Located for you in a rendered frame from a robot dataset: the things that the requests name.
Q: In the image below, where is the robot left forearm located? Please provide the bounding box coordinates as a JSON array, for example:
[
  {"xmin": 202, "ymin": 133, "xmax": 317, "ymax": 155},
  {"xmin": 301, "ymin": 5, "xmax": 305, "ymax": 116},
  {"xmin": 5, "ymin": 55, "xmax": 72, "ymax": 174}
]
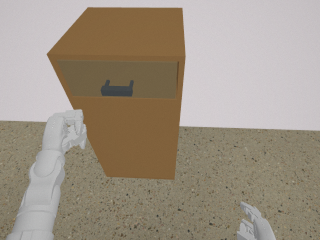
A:
[{"xmin": 5, "ymin": 149, "xmax": 66, "ymax": 240}]

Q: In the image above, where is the cabinet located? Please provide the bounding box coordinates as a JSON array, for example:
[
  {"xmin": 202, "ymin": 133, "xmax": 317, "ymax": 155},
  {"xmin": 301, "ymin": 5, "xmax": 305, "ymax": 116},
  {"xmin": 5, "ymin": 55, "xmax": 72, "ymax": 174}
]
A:
[{"xmin": 47, "ymin": 7, "xmax": 186, "ymax": 180}]

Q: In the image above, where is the robot left hand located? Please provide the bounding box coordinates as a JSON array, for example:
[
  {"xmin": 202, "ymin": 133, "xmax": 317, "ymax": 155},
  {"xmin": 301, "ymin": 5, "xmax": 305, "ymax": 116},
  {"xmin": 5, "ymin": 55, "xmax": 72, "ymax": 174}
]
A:
[{"xmin": 42, "ymin": 109, "xmax": 87, "ymax": 155}]

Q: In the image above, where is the drawer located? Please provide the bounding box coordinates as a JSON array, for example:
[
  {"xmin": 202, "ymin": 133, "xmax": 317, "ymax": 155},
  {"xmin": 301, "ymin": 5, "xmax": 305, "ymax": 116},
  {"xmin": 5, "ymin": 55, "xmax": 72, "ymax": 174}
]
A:
[{"xmin": 57, "ymin": 59, "xmax": 178, "ymax": 99}]

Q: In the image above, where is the handle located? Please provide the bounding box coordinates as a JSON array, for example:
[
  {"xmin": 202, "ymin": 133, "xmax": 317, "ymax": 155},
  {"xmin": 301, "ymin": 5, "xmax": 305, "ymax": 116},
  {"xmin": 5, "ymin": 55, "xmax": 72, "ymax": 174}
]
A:
[{"xmin": 100, "ymin": 79, "xmax": 134, "ymax": 97}]

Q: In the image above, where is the robot right hand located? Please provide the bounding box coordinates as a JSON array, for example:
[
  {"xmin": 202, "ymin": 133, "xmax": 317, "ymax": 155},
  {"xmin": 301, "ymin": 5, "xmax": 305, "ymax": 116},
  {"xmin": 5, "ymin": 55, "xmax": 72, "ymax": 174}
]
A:
[{"xmin": 237, "ymin": 202, "xmax": 276, "ymax": 240}]

